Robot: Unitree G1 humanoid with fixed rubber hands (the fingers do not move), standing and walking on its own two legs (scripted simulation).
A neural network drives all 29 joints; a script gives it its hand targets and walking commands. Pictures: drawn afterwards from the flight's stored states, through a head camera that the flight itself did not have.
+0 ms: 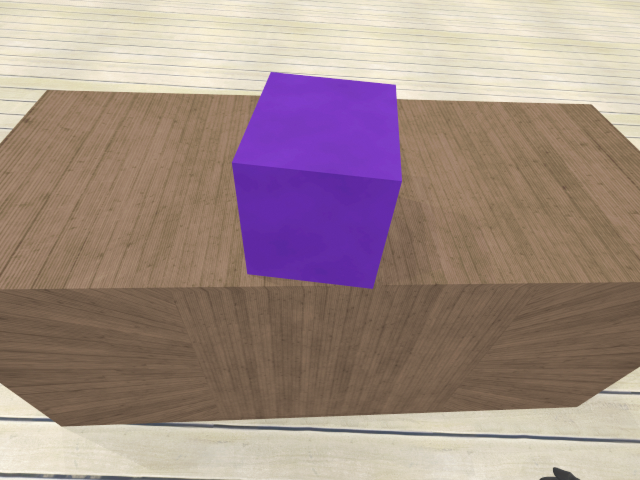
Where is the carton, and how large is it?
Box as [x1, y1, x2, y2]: [232, 72, 401, 288]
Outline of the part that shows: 271,72 232,161 247,273 372,288 401,182 395,85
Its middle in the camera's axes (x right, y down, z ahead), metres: +0.00 -0.10 +0.67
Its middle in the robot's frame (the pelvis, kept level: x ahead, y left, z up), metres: +0.58 +0.00 +0.05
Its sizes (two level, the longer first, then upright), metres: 0.264 0.218 0.236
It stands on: a pedestal, 0.68 m high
